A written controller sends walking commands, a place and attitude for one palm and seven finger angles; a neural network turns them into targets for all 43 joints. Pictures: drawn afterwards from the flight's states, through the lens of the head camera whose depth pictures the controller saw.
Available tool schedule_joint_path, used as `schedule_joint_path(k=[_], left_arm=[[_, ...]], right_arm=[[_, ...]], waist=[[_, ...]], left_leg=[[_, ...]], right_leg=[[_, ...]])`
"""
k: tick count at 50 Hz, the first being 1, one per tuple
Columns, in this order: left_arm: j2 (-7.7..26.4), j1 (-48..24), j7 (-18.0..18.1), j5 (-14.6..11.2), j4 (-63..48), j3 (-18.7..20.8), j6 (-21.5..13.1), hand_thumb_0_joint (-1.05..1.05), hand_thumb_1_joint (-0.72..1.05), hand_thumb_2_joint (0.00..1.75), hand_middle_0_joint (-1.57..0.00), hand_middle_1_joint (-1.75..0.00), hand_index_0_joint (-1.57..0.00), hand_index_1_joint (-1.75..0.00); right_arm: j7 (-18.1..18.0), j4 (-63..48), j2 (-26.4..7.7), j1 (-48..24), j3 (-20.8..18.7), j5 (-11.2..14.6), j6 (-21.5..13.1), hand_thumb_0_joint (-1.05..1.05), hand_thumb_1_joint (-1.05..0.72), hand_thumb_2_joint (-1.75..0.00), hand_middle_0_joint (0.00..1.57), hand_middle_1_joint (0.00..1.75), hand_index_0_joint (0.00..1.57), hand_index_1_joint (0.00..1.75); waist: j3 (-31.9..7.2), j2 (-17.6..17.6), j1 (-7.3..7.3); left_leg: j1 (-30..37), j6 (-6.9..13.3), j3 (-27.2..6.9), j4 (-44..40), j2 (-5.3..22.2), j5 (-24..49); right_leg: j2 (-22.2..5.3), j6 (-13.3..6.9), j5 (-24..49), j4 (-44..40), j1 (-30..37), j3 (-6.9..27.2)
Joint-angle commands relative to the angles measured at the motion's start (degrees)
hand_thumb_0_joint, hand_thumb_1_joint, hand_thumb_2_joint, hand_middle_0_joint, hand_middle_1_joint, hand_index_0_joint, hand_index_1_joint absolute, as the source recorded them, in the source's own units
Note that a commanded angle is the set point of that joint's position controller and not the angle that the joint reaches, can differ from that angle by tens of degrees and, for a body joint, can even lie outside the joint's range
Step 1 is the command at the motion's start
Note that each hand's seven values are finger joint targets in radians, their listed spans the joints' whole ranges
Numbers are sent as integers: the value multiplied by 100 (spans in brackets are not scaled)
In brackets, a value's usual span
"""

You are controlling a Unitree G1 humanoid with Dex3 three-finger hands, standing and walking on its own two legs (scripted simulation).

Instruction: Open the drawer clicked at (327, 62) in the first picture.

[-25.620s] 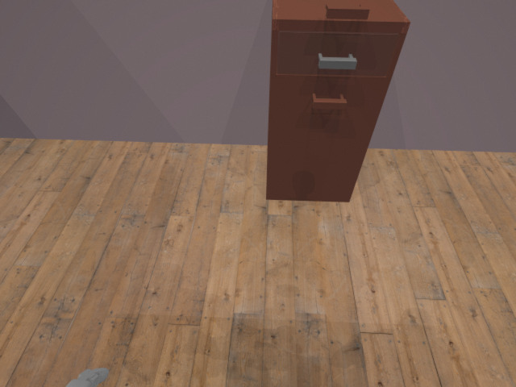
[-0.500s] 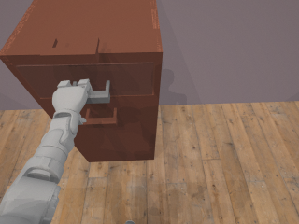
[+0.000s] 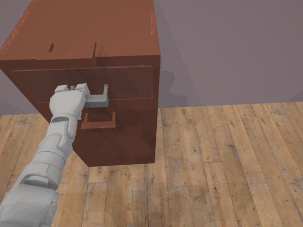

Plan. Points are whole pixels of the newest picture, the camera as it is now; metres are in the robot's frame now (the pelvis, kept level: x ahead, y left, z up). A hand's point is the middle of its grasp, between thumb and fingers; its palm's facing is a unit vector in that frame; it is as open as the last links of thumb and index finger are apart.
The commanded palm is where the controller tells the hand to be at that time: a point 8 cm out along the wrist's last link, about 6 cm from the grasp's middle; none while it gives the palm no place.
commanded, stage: pull the drawer open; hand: left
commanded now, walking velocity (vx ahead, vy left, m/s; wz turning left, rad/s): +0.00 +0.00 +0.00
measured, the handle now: (88, 95) +0.48 +0.20 +0.03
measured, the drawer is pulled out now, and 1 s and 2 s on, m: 0.00 0.03 0.12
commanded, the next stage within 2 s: none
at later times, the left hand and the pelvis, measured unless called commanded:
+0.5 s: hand (75, 119) +0.41 +0.23 +0.01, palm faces -0.05 -0.06 -1.00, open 5.9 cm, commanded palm +0.39 +0.21 +0.07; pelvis +0.00 +0.00 +0.00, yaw +1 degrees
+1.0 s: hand (74, 121) +0.40 +0.23 +0.01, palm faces -0.06 -0.06 -1.00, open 6.0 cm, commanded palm +0.36 +0.20 +0.07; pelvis -0.01 +0.00 +0.00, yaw +0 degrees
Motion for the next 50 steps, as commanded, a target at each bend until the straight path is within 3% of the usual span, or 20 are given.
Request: schedule_joint_path(k=[1,5,7,8,10,11,13,16,19,21,28,29,30,34,37,39,43,47,49,50], left_arm=[[421,-1617,213,34,-1445,-34,-338,0,90,90,-40,-135,-40,-135],[375,-861,169,-77,-1998,-28,-259,0,90,90,-40,-135,-40,-135],[372,-587,145,-106,-2171,-42,-186,0,90,90,-40,-135,-40,-135],[179,-562,125,-142,-2375,-207,-171,0,90,90,-40,-135,-40,-135],[380,-70,117,-151,-2628,-3,-130,0,90,90,-40,-135,-40,-135],[205,113,102,-177,-2848,-155,-97,0,90,90,-40,-135,-40,-135],[310,-1819,171,-35,-2582,-328,-75,0,90,90,-40,-135,-40,-135],[499,-1563,245,123,-2200,-84,-23,0,90,90,-40,-135,-40,-135],[83,-1946,236,115,-2252,-432,-5,0,90,90,-40,-135,-40,-135],[152,-2010,238,138,-2138,-366,-4,0,90,90,-40,-135,-40,-135],[155,-2174,193,39,-1823,-348,-100,0,90,90,-40,-135,-40,-135],[226,-2254,184,34,-1893,-301,-148,0,90,90,-40,-135,-40,-135],[68,-2205,174,36,-1769,-431,-161,0,90,90,-40,-135,-40,-135],[248,-2352,218,79,-1702,-282,-267,0,90,90,-40,-135,-40,-135],[16,-2478,258,109,-1801,-480,-334,0,90,90,-40,-135,-40,-135],[113,-2456,279,95,-1635,-394,-317,0,90,90,-40,-135,-40,-135],[-84,-1999,285,62,-1622,-512,-294,0,90,90,-40,-135,-40,-135],[-56,-943,253,-70,-2170,-388,-216,0,90,90,-40,-135,-40,-135],[-265,-420,191,-183,-2482,-532,-154,0,90,90,-40,-135,-40,-135],[-166,-59,181,-197,-2659,-424,-141,0,90,90,-40,-135,-40,-135]], right_arm=[[-22,-516,-808,359,-317,-40,-130,0,-90,-90,20,30,20,30],[25,-668,-801,226,-307,-28,-143,0,-90,-90,20,30,20,30],[31,-705,-812,153,-291,-15,-143,0,-90,-90,20,30,20,30],[48,-730,-799,121,-299,-24,-165,0,-90,-90,20,30,20,30],[67,-785,-807,59,-297,-18,-183,0,-90,-90,20,30,20,30],[90,-823,-790,13,-294,-23,-206,0,-90,-90,20,30,20,30],[11,-543,-829,140,-279,-13,-189,0,-90,-90,20,30,20,30],[-21,-506,-822,227,-305,-23,-217,0,-90,-90,20,30,20,30],[-4,-483,-801,253,-314,-47,-236,0,-90,-90,20,30,20,30],[-6,-465,-789,249,-324,-55,-218,0,-90,-90,20,30,20,30],[-53,-508,-768,183,-269,-49,-203,0,-90,-90,20,30,20,30],[-62,-515,-780,173,-274,-53,-208,0,-90,-90,20,30,20,30],[-62,-519,-751,183,-264,-44,-207,0,-90,-90,20,30,20,30],[-77,-505,-766,206,-267,-48,-219,0,-90,-90,20,30,20,30],[-63,-481,-739,247,-297,-56,-250,0,-90,-90,20,30,20,30],[-62,-455,-760,263,-286,-57,-257,0,-90,-90,20,30,20,30],[-48,-528,-748,234,-286,-24,-258,0,-90,-90,20,30,20,30],[12,-681,-751,109,-299,-14,-261,0,-90,-90,20,30,20,30],[56,-776,-748,-14,-283,-7,-270,0,-90,-90,20,30,20,30],[64,-807,-744,-58,-293,-3,-282,0,-90,-90,20,30,20,30]], waist=[[-2249,113,-109],[-2433,129,41],[-2267,29,29],[-2263,34,-14],[-2288,67,115],[-2271,62,105],[-1807,73,-350],[-1885,168,-194],[-2206,363,-235],[-2331,278,-224],[-2200,-1,-244],[-2259,40,-240],[-2188,79,-252],[-2094,120,-227],[-2203,282,-271],[-2065,235,-278],[-2104,90,-202],[-2431,180,40],[-2354,108,62],[-2246,35,101]], left_leg=[[2732,-211,-574,-109,292,3955],[2879,-213,-597,-142,326,4444],[2811,-200,-588,-173,338,4432],[2862,-180,-574,-174,338,4462],[2974,-210,-642,-193,382,4836],[3011,-200,-637,-175,379,4997],[2908,-258,-728,-174,396,4362],[3086,-328,-788,-193,410,4327],[3365,-400,-866,-147,425,4491],[3433,-399,-868,-80,415,4473],[2935,-270,-681,-101,274,3829],[2961,-277,-709,-98,281,3926],[2930,-268,-697,-105,270,3811],[2811,-272,-695,-142,268,3611],[3009,-313,-751,-117,306,3593],[2840,-297,-733,-142,284,3421],[2700,-248,-676,-216,256,3072],[2937,-261,-674,-230,313,3732],[2942,-238,-673,-252,331,3979],[2923,-213,-657,-244,355,4096]], right_leg=[[89,15,2455,-286,9,143],[86,29,2718,-290,255,168],[81,44,2769,-312,300,158],[76,58,2838,-337,321,164],[71,56,2893,-298,378,172],[67,73,2997,-299,399,179],[57,87,2532,-330,-150,126],[66,25,2178,-301,-294,79],[49,6,2111,-256,-443,41],[61,11,2068,-230,-473,44],[37,23,2290,-268,-131,92],[30,17,2308,-267,-113,112],[37,21,2231,-262,-168,102],[40,-11,2097,-273,-193,106],[59,-9,1907,-246,-426,79],[72,-26,1852,-274,-399,72],[74,-31,1817,-311,-232,91],[87,-31,2098,-293,59,95],[87,-21,2260,-327,184,100],[86,-2,2372,-331,232,108]])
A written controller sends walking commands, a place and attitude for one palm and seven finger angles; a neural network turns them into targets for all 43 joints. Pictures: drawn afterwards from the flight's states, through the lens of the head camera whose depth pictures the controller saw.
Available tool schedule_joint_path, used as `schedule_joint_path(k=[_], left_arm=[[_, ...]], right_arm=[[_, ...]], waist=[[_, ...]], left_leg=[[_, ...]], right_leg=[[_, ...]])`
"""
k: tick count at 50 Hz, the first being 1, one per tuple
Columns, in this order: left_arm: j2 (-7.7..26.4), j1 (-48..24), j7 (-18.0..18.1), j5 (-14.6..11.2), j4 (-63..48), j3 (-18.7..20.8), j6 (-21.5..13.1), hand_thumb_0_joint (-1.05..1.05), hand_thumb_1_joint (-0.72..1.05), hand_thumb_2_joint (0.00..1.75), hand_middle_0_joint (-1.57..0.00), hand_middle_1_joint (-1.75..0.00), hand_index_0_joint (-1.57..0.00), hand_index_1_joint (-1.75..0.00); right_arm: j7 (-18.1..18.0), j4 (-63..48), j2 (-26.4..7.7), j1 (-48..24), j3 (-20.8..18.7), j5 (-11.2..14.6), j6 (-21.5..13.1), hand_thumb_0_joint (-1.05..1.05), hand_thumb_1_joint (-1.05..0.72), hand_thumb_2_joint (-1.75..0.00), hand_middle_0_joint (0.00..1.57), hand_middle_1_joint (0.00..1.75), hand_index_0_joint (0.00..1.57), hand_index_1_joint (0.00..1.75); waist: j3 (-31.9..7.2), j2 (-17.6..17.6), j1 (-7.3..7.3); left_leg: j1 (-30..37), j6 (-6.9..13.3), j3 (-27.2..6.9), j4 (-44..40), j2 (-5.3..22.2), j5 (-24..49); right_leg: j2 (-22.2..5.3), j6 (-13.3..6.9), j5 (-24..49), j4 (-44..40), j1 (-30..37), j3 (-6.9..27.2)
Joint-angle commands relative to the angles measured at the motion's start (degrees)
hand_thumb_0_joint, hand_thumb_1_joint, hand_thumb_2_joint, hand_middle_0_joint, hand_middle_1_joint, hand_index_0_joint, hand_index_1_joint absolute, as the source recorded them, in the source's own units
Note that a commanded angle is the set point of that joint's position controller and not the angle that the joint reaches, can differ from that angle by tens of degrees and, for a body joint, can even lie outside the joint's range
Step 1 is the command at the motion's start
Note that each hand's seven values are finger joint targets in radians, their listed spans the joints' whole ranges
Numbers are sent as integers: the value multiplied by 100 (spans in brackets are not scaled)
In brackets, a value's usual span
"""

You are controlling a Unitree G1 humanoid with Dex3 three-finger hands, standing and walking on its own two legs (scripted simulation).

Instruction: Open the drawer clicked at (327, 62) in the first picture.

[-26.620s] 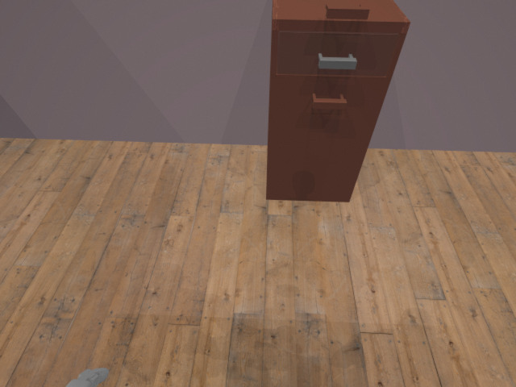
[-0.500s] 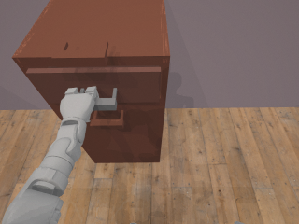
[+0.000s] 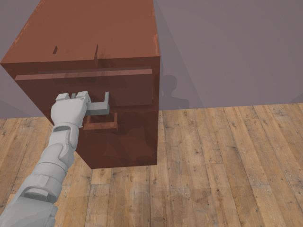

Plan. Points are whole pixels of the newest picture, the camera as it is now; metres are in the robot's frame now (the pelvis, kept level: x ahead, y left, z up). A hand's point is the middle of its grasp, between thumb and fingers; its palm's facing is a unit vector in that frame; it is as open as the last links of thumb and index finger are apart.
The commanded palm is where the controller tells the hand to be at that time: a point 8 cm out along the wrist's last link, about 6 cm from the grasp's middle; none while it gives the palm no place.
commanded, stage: pull the drawer open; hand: left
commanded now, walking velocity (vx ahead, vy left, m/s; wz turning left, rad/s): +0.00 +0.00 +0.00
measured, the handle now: (89, 102) +0.46 +0.20 +0.03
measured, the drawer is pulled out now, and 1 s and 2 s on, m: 0.03 0.12 0.23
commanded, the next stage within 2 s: none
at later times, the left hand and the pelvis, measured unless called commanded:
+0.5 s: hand (75, 133) +0.37 +0.23 +0.01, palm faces -0.04 -0.08 -1.00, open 5.9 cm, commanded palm +0.35 +0.20 +0.07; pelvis +0.00 +0.00 +0.00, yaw +2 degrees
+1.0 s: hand (72, 151) +0.31 +0.22 +0.01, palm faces -0.01 -0.14 -0.99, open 5.8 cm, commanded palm +0.28 +0.20 +0.07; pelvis +0.01 +0.00 +0.01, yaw -1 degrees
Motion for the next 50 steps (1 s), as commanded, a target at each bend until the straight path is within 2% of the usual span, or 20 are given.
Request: schedule_joint_path(k=[1,2,3,4,5,7,8,10,13,17,21,25,27,29,31,35,39,44,46,50], left_arm=[[-11,-235,145,-79,-2237,-183,-423,0,90,90,-40,-135,-40,-135],[-119,36,124,-135,-2537,-291,-398,0,90,90,-40,-135,-40,-135],[1,424,116,-155,-2707,-166,-365,0,90,90,-40,-135,-40,-135],[121,652,109,-168,-2962,-96,-352,0,90,90,-40,-135,-40,-135],[54,948,112,-180,-3179,-123,-321,0,90,90,-40,-135,-40,-135],[315,-996,213,-13,-2873,-152,-252,0,90,90,-40,-135,-40,-135],[399,-1343,269,103,-2665,-82,-224,0,90,90,-40,-135,-40,-135],[418,-1058,355,267,-2621,-14,-150,0,90,90,-40,-135,-40,-135],[16,-1226,377,277,-2717,-347,-75,0,90,90,-40,-135,-40,-135],[-15,-1410,296,191,-2581,-370,-24,0,90,90,-40,-135,-40,-135],[-24,-1462,193,177,-2285,-384,-46,0,90,90,-40,-135,-40,-135],[252,-1549,150,208,-2210,-193,-151,0,90,90,-40,-135,-40,-135],[64,-1602,126,204,-2136,-353,-198,0,90,90,-40,-135,-40,-135],[345,-1582,140,210,-2067,-115,-253,0,90,90,-40,-135,-40,-135],[211,-1627,145,233,-1980,-240,-287,0,90,90,-40,-135,-40,-135],[183,-344,136,95,-2391,-100,-335,0,90,90,-40,-135,-40,-135],[158,1029,100,-87,-3032,-1,-333,0,90,90,-40,-135,-40,-135],[288,2458,132,-181,-4031,197,-235,0,90,90,-40,-135,-40,-135],[85,2694,203,-138,-4560,30,-189,0,90,90,-40,-135,-40,-135],[-12,3404,364,-27,-5270,-57,-12,0,90,90,-40,-135,-40,-135]], right_arm=[[40,-891,-753,-223,-255,-20,-228,0,-90,-90,20,30,20,30],[66,-954,-739,-305,-236,-17,-251,0,-90,-90,20,30,20,30],[73,-996,-737,-345,-234,-12,-264,0,-90,-90,20,30,20,30],[78,-1036,-765,-444,-212,-22,-282,0,-90,-90,20,30,20,30],[96,-1072,-733,-482,-206,-12,-309,0,-90,-90,20,30,20,30],[-10,-798,-803,-394,-171,-2,-293,0,-90,-90,20,30,20,30],[-49,-739,-794,-310,-182,-6,-312,0,-90,-90,20,30,20,30],[-65,-732,-761,-319,-193,-20,-325,0,-90,-90,20,30,20,30],[-31,-729,-720,-342,-214,-29,-345,0,-90,-90,20,30,20,30],[-42,-763,-729,-426,-198,-41,-326,0,-90,-90,20,30,20,30],[-102,-819,-712,-510,-145,-14,-292,0,-90,-90,20,30,20,30],[-144,-828,-706,-531,-117,-19,-255,0,-90,-90,20,30,20,30],[-135,-824,-674,-536,-110,-12,-253,0,-90,-90,20,30,20,30],[-148,-799,-708,-520,-113,-17,-240,0,-90,-90,20,30,20,30],[-158,-813,-675,-500,-106,-5,-232,0,-90,-90,20,30,20,30],[-106,-982,-672,-597,-131,-8,-252,0,-90,-90,20,30,20,30],[-29,-1154,-683,-806,-118,4,-313,0,-90,-90,20,30,20,30],[67,-1325,-704,-999,-97,4,-431,0,-90,-90,20,30,20,30],[119,-1362,-669,-1025,-115,-16,-477,0,-90,-90,20,30,20,30],[228,-1423,-639,-1128,-103,-64,-543,0,-90,-90,20,30,20,30]], waist=[[-2292,-123,134],[-2238,-107,127],[-2167,-238,172],[-2147,-110,211],[-2028,-190,208],[-1453,-292,-258],[-1355,-156,-279],[-1531,144,-135],[-1894,333,-108],[-2130,53,-103],[-1896,-285,-124],[-1936,-164,-65],[-1752,-80,-100],[-1737,-140,-72],[-1684,-19,-84],[-2063,-74,183],[-1896,-207,330],[-1608,-314,418],[-1534,-182,360],[-1540,139,418]], left_leg=[[2786,-196,-653,-213,358,4116],[2755,-164,-616,-219,339,4157],[2664,-152,-609,-249,340,4142],[2672,-176,-622,-276,347,4333],[2699,-164,-652,-279,368,4416],[2481,-179,-673,-297,349,3729],[2464,-193,-684,-308,350,3535],[2812,-279,-767,-302,384,3825],[3293,-411,-893,-212,424,4161],[3224,-367,-831,-171,350,3932],[2852,-281,-743,-206,271,3556],[2700,-231,-638,-203,196,3450],[2665,-239,-637,-235,198,3265],[2550,-214,-601,-253,184,3101],[2510,-220,-595,-273,163,2931],[2563,-192,-535,-308,183,3241],[2392,-169,-518,-380,209,3463],[2278,-168,-531,-438,253,3665],[2488,-179,-571,-400,311,3801],[2812,-272,-707,-306,415,4355]], right_leg=[[80,15,2447,-326,301,92],[65,33,2610,-360,400,124],[52,43,2691,-370,541,137],[35,34,2804,-360,621,172],[30,63,2843,-354,599,160],[28,96,2510,-405,174,125],[30,75,2247,-380,-7,80],[18,23,2081,-329,-152,50],[17,0,1907,-260,-396,-11],[13,8,1961,-253,-212,-3],[-12,18,2090,-301,-19,22],[-38,2,2288,-310,196,108],[-33,-4,2120,-345,68,76],[-28,-23,2115,-380,176,106],[-25,-28,2002,-376,101,95],[-25,-31,2275,-374,555,139],[-28,-11,2569,-421,862,197],[-42,20,2796,-405,1008,218],[-42,39,2690,-370,786,177],[-61,29,2553,-236,540,101]])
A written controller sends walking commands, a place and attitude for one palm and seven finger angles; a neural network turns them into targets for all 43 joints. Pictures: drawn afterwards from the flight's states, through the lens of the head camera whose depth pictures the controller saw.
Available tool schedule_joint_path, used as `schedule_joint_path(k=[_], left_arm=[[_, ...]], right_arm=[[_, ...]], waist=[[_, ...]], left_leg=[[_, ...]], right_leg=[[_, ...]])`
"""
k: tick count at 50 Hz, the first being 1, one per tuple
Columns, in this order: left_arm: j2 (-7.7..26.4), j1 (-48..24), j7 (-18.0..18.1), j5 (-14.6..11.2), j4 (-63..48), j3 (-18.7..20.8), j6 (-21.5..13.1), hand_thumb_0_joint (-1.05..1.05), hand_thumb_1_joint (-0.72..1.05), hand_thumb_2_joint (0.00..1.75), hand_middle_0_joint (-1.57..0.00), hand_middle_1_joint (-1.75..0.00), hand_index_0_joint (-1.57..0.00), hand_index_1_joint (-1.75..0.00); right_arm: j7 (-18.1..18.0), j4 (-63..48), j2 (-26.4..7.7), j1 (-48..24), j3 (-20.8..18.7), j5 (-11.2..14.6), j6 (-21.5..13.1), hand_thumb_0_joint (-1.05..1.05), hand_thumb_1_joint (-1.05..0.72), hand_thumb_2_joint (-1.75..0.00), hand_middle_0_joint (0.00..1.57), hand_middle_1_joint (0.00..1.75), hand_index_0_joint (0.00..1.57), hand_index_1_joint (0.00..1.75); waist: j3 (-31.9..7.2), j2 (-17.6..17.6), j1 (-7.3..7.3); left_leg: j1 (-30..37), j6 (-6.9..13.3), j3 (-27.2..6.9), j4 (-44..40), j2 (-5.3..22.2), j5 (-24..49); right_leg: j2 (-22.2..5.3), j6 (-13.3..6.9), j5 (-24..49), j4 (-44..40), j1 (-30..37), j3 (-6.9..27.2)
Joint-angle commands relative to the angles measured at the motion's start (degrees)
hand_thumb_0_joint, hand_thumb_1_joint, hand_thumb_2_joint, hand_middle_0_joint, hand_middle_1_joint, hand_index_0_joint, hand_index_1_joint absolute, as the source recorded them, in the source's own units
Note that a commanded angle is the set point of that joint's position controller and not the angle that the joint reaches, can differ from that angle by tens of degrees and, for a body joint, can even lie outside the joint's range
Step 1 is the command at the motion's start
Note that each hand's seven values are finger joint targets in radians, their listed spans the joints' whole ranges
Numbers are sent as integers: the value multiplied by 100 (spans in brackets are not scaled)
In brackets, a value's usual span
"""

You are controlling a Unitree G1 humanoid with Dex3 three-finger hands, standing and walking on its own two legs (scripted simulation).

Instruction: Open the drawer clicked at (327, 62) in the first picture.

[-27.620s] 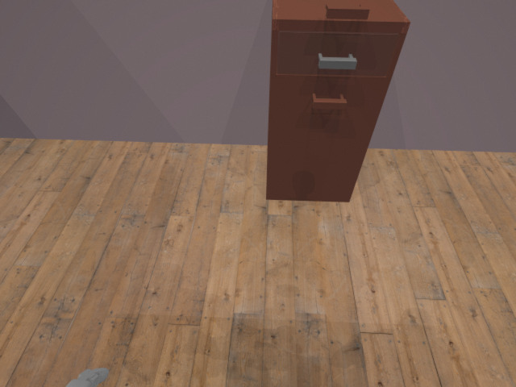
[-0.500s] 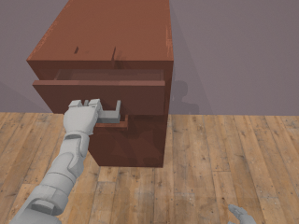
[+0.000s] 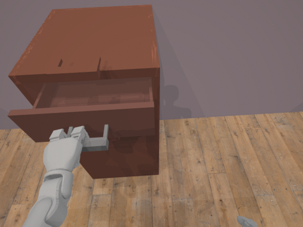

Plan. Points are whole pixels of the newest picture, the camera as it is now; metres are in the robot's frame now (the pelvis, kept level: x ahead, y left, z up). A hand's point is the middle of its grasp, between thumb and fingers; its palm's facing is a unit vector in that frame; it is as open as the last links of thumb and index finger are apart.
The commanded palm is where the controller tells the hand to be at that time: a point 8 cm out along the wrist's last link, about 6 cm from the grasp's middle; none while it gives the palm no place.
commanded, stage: pull the drawer open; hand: left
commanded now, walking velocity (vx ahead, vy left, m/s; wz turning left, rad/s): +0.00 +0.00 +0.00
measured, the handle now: (87, 137) +0.36 +0.20 +0.03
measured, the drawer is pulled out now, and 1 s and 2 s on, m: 0.12 0.23 0.30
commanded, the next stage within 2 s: none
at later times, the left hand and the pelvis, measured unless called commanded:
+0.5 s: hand (73, 169) +0.27 +0.22 +0.00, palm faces +0.00 -0.12 -0.99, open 5.8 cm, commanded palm +0.25 +0.20 +0.07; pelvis -0.02 -0.01 +0.00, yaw +3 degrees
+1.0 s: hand (65, 204) +0.18 +0.22 +0.01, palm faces -0.01 -0.18 -0.98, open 6.0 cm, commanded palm +0.15 +0.20 +0.07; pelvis +0.00 +0.00 -0.01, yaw +1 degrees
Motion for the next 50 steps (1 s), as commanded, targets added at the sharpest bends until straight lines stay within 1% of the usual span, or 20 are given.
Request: schedule_joint_path(k=[1,2,5,8,12,16,17,19,21,25,26,29,32,35,37,39,41,43,44,50], left_arm=[[327,-777,386,201,-1872,-263,-206,0,90,90,-40,-135,-40,-135],[458,-1975,469,318,-1666,-222,-202,0,90,90,-40,-135,-40,-135],[398,-1378,557,469,-1460,-176,-111,0,90,90,-40,-135,-40,-135],[72,-1468,485,425,-1468,-523,-36,0,90,90,-40,-135,-40,-135],[219,-1688,333,392,-1263,-464,11,0,90,90,-40,-135,-40,-135],[271,-1943,223,411,-1167,-454,-59,0,90,90,-40,-135,-40,-135],[165,-1942,195,389,-1114,-539,-75,0,90,90,-40,-135,-40,-135],[338,-2028,166,404,-1144,-391,-139,0,90,90,-40,-135,-40,-135],[220,-2113,165,423,-1117,-508,-193,0,90,90,-40,-135,-40,-135],[271,-2128,173,411,-937,-443,-276,0,90,90,-40,-135,-40,-135],[283,-2201,185,392,-996,-429,-311,0,90,90,-40,-135,-40,-135],[364,-1050,199,311,-1207,-208,-347,0,90,90,-40,-135,-40,-135],[148,-267,164,190,-1754,-416,-387,0,90,90,-40,-135,-40,-135],[334,867,157,87,-2221,-160,-407,0,90,90,-40,-135,-40,-135],[202,1376,169,44,-2603,-295,-412,0,90,90,-40,-135,-40,-135],[307,1776,218,73,-2732,-136,-404,0,90,90,-40,-135,-40,-135],[277,1863,294,132,-2980,-181,-417,0,90,90,-40,-135,-40,-135],[335,2160,396,172,-3133,-68,-454,0,90,90,-40,-135,-40,-135],[431,2396,441,178,-3320,44,-487,0,90,90,-40,-135,-40,-135],[113,3222,551,230,-3668,-285,-594,0,90,90,-40,-135,-40,-135]], right_arm=[[53,-838,-614,-672,-172,-60,-318,0,-90,-90,20,30,20,30],[-24,-680,-648,-596,-176,-78,-307,0,-90,-90,20,30,20,30],[-69,-710,-576,-643,-166,-102,-342,0,-90,-90,20,30,20,30],[-77,-723,-530,-737,-162,-77,-322,0,-90,-90,20,30,20,30],[-150,-751,-502,-936,-70,-70,-281,0,-90,-90,20,30,20,30],[-190,-771,-459,-1011,-6,-82,-259,0,-90,-90,20,30,20,30],[-192,-782,-446,-1040,5,-80,-257,0,-90,-90,20,30,20,30],[-208,-788,-466,-1041,2,-92,-253,0,-90,-90,20,30,20,30],[-207,-795,-424,-1029,11,-95,-251,0,-90,-90,20,30,20,30],[-220,-786,-440,-986,-4,-89,-264,0,-90,-90,20,30,20,30],[-229,-780,-452,-966,-14,-97,-271,0,-90,-90,20,30,20,30],[-189,-912,-455,-1037,-46,-91,-307,0,-90,-90,20,30,20,30],[-93,-1023,-427,-1091,-46,-76,-330,0,-90,-90,20,30,20,30],[-9,-1143,-439,-1165,-31,-71,-373,0,-90,-90,20,30,20,30],[57,-1226,-440,-1170,-26,-78,-392,0,-90,-90,20,30,20,30],[108,-1259,-474,-1178,-20,-87,-403,0,-90,-90,20,30,20,30],[156,-1269,-478,-1134,-37,-108,-413,0,-90,-90,20,30,20,30],[183,-1284,-472,-1100,-47,-131,-434,0,-90,-90,20,30,20,30],[196,-1317,-488,-1137,-42,-138,-448,0,-90,-90,20,30,20,30],[353,-1396,-449,-1142,0,-147,-476,0,-90,-90,20,30,20,30]], waist=[[-1382,50,21],[-1250,51,-166],[-1471,60,53],[-1581,-149,35],[-1494,-302,104],[-1388,-222,109],[-1327,-154,118],[-1410,-91,145],[-1383,25,119],[-1276,-136,105],[-1424,-206,121],[-1668,-234,356],[-1471,-155,394],[-1382,-166,520],[-1247,-152,494],[-1031,-161,506],[-1044,-131,443],[-1131,-162,455],[-1197,1,528],[-1005,-88,496]], left_leg=[[2116,-313,-915,-47,433,4226],[2064,-332,-924,-48,422,3793],[2213,-361,-942,-51,406,3769],[2327,-384,-988,-6,379,3738],[2100,-330,-860,-58,254,3375],[2034,-306,-830,-80,209,3262],[1993,-290,-799,-97,189,3172],[1996,-285,-785,-90,184,3189],[2023,-291,-799,-85,177,3103],[1816,-253,-761,-123,144,2695],[1790,-231,-735,-124,124,2598],[1771,-220,-673,-138,120,2905],[1719,-218,-674,-142,147,3035],[1608,-218,-653,-147,175,3158],[1589,-198,-652,-123,196,3193],[1485,-228,-690,-120,234,3188],[1554,-212,-709,-44,269,3184],[1564,-221,-698,31,264,3194],[1617,-253,-728,55,285,3433],[1649,-292,-872,313,361,3639]], right_leg=[[-56,29,2491,-68,-326,-105],[-45,33,2219,-76,-580,-120],[-50,-19,2041,-26,-506,-144],[-59,-1,2017,-16,-505,-185],[-72,-9,2096,-69,-275,-142],[-83,-28,2137,-104,-239,-118],[-86,-30,2106,-132,-239,-114],[-85,-48,2155,-149,-168,-71],[-88,-53,2043,-133,-261,-93],[-85,-60,1932,-191,-225,-61],[-87,-55,1975,-179,-134,-43],[-92,-59,2309,-173,238,25],[-117,-57,2359,-156,223,19],[-124,-58,2528,-130,364,65],[-132,-37,2547,-116,289,46],[-109,-56,2383,-69,178,23],[-109,-39,2311,-12,2,8],[-102,-38,2349,58,-25,34],[-99,-66,2421,107,0,56],[-114,-26,2210,358,-486,-38]])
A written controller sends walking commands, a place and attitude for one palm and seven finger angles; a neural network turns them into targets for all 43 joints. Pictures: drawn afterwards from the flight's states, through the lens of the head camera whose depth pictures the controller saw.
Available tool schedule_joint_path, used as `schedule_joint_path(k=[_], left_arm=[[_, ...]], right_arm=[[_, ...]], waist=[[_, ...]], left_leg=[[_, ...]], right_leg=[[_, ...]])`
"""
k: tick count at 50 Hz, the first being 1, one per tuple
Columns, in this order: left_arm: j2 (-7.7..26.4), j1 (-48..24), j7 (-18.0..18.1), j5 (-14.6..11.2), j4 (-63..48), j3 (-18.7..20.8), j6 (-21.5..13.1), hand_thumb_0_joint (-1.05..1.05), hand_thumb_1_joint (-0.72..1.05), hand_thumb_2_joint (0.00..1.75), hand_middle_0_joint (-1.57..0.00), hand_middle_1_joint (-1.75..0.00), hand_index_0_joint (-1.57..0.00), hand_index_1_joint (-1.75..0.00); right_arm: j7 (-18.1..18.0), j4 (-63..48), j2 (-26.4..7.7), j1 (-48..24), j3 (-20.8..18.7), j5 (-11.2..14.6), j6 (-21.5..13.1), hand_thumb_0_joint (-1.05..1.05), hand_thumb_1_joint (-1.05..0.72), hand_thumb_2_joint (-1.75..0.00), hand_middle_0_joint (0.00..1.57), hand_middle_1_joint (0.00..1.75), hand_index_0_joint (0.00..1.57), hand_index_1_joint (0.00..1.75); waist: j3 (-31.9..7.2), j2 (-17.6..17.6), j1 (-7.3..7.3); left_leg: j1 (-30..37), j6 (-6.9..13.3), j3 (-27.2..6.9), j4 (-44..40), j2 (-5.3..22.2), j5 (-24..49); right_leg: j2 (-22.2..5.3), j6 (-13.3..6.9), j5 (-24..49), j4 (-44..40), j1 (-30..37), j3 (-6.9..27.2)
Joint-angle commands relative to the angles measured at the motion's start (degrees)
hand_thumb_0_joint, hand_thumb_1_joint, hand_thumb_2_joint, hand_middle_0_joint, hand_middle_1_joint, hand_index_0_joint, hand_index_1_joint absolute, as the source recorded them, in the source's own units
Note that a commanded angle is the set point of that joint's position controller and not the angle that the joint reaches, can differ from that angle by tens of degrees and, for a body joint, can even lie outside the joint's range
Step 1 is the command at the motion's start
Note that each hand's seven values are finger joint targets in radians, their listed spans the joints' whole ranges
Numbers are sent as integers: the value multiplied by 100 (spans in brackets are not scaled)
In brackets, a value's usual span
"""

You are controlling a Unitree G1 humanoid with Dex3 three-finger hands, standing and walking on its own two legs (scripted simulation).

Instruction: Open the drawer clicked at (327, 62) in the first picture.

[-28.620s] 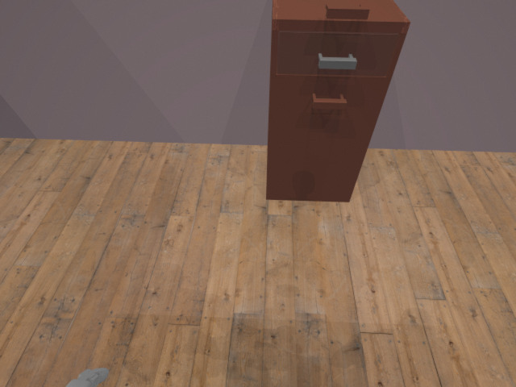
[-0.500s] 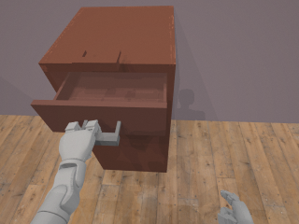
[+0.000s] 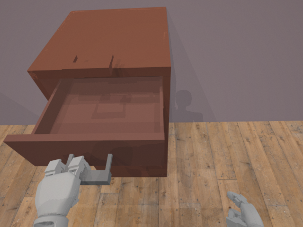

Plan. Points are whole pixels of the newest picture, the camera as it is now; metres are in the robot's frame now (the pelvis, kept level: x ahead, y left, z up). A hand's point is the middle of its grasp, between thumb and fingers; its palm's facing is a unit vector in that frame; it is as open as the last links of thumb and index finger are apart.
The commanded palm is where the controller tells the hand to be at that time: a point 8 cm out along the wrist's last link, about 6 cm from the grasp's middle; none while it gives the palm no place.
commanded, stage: pull the drawer open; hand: left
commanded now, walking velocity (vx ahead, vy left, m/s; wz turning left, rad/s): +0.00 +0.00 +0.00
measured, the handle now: (87, 167) +0.25 +0.19 +0.04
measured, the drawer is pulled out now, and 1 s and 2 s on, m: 0.23 0.30 0.30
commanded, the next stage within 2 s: open the thumb to release the handle in 1.06 s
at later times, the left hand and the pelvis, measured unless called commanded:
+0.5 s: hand (70, 208) +0.16 +0.21 +0.01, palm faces +0.02 -0.17 -0.99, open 5.8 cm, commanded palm +0.12 +0.19 +0.08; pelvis -0.02 -0.01 -0.01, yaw +1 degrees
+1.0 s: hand out of the picture +0.11 +0.21 +0.02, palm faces -0.01 -0.20 -0.98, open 6.2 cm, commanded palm +0.06 +0.19 +0.08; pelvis -0.01 +0.00 -0.02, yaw -1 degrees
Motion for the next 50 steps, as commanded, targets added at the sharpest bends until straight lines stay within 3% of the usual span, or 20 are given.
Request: schedule_joint_path(k=[1,3,4,5,7,8,9,10,15,19,27,29,33,36,39,41,43,44,46,50], left_arm=[[317,595,287,110,-1696,-185,-403,0,90,90,-40,-135,-40,-135],[367,969,332,121,-1748,-120,-443,0,90,90,-40,-135,-40,-135],[441,90,354,212,-1669,-127,-396,0,90,90,-40,-135,-40,-135],[492,-665,411,326,-1717,-68,-397,0,90,90,-40,-135,-40,-135],[332,-292,458,379,-1412,-142,-405,0,90,90,-40,-135,-40,-135],[355,-259,450,359,-1395,-121,-392,0,90,90,-40,-135,-40,-135],[403,-242,417,316,-1515,-73,-369,0,90,90,-40,-135,-40,-135],[479,-310,407,314,-1507,-37,-341,0,90,90,-40,-135,-40,-135],[357,-571,248,309,-1467,-301,-212,0,90,90,-40,-135,-40,-135],[507,-701,168,256,-1350,-168,-147,0,90,90,-40,-135,-40,-135],[401,1046,-14,-11,-1643,-289,-254,0,90,90,-40,-135,-40,-135],[592,1774,8,-113,-1736,-33,-303,0,90,90,-40,-135,-40,-135],[440,2438,108,-145,-2134,-155,-441,0,90,90,-40,-135,-40,-135],[486,2841,298,-123,-2260,-22,-515,0,90,90,-40,-135,-40,-135],[487,3141,475,-132,-2266,68,-600,0,90,90,-40,-135,-40,-135],[497,3359,587,-102,-2314,98,-695,0,90,90,-40,-135,-40,-135],[498,3233,666,-32,-2379,80,-751,0,90,90,-40,-135,-40,-135],[575,3263,717,-17,-2428,195,-753,0,90,90,-40,-135,-40,-135],[538,3292,732,32,-2316,159,-764,0,90,90,-40,-135,-40,-135],[430,3289,730,59,-2550,-48,-711,0,90,90,-40,-135,-40,-135]], right_arm=[[99,-1045,-470,-649,-156,-31,-311,0,-90,-90,20,30,20,30],[117,-1110,-445,-656,-130,-19,-322,0,-90,-90,20,30,20,30],[72,-1008,-488,-647,-104,-59,-262,0,-90,-90,20,30,20,30],[23,-972,-482,-641,-123,-100,-238,0,-90,-90,20,30,20,30],[-11,-1028,-408,-642,-98,-79,-293,0,-90,-90,20,30,20,30],[-23,-1043,-395,-641,-91,-60,-297,0,-90,-90,20,30,20,30],[-37,-1073,-384,-705,-79,-33,-296,0,-90,-90,20,30,20,30],[-48,-1065,-367,-668,-61,-30,-290,0,-90,-90,20,30,20,30],[-75,-1052,-305,-801,28,-10,-283,0,-90,-90,20,30,20,30],[-137,-1064,-296,-927,68,0,-281,0,-90,-90,20,30,20,30],[-22,-1326,-314,-879,89,61,-354,0,-90,-90,20,30,20,30],[6,-1425,-363,-894,104,89,-387,0,-90,-90,20,30,20,30],[142,-1507,-429,-844,58,48,-375,0,-90,-90,20,30,20,30],[215,-1557,-455,-777,8,33,-360,0,-90,-90,20,30,20,30],[256,-1614,-454,-768,-39,5,-362,0,-90,-90,20,30,20,30],[280,-1646,-475,-739,-51,-6,-365,0,-90,-90,20,30,20,30],[284,-1657,-492,-693,-59,-36,-370,0,-90,-90,20,30,20,30],[280,-1676,-481,-689,-61,-17,-381,0,-90,-90,20,30,20,30],[298,-1654,-463,-661,-56,-4,-384,0,-90,-90,20,30,20,30],[345,-1750,-478,-619,-16,26,-385,0,-90,-90,20,30,20,30]], waist=[[-1037,-170,103],[-1073,-237,162],[-953,-333,-53],[-902,-383,-109],[-836,-378,-16],[-919,-449,16],[-1061,-299,56],[-1152,-388,62],[-947,-118,51],[-770,-199,71],[-578,-234,303],[-710,-254,400],[-630,-135,354],[-674,-85,349],[-628,-401,314],[-718,-414,335],[-794,-377,295],[-906,-240,342],[-865,-294,322],[-1069,-56,349]], left_leg=[[1774,-287,-886,-119,425,3875],[1725,-291,-874,-57,421,3810],[1649,-307,-930,-26,397,3518],[1660,-319,-959,-28,384,3201],[1634,-306,-955,-46,372,2965],[1621,-305,-955,-43,362,2910],[1680,-321,-936,-54,353,2948],[1680,-305,-904,-33,333,2857],[1599,-291,-851,-131,296,2617],[1423,-226,-778,-270,249,2174],[1140,-167,-624,-345,249,2140],[1029,-180,-594,-292,277,2307],[1027,-183,-614,-130,312,2677],[1087,-209,-680,2,360,2880],[998,-208,-743,134,348,2821],[1013,-226,-762,193,352,2797],[1084,-242,-811,280,341,2868],[1154,-297,-857,286,373,3037],[1182,-313,-872,338,389,3015],[1375,-371,-992,418,478,3429]], right_leg=[[-78,9,2424,-159,-510,20],[-74,15,2372,-110,-549,19],[-58,9,2259,-117,-747,33],[-57,3,2087,-131,-930,81],[-46,0,1791,-134,-980,-2],[-45,-2,1765,-128,-925,-13],[-35,-42,1818,-145,-824,56],[-68,-26,1845,-147,-756,66],[-70,-50,1648,-247,-722,30],[-57,-69,1565,-409,-544,69],[-120,-50,1610,-466,-257,92],[-125,-54,1853,-435,-98,180],[-125,-45,2064,-305,-336,223],[-101,-68,2011,-185,-581,278],[-76,-75,1970,-135,-763,325],[-87,-65,1904,-57,-892,353],[-82,-70,1845,14,-1088,372],[-67,-87,1817,69,-1108,392],[-62,-74,1676,117,-1270,317],[-81,-63,1601,247,-1423,250]])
